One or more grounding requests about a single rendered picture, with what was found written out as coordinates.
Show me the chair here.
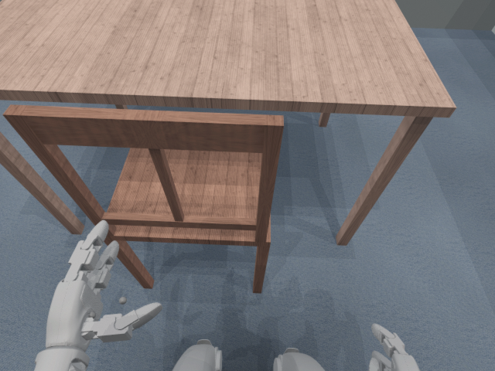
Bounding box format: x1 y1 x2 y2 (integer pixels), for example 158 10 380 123
3 104 284 294

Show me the right robot shin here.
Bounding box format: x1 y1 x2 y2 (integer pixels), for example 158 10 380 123
283 348 299 355

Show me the robot left hand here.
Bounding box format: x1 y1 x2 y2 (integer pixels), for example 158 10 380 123
46 220 162 352

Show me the robot right thigh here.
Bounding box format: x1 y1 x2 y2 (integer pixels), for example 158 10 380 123
273 352 325 371

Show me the left robot forearm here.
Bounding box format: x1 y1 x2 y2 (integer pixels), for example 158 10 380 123
34 345 90 371

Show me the robot right hand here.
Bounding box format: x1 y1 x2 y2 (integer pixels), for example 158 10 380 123
368 323 420 371

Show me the table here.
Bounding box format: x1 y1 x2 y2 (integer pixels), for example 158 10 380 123
0 0 456 246

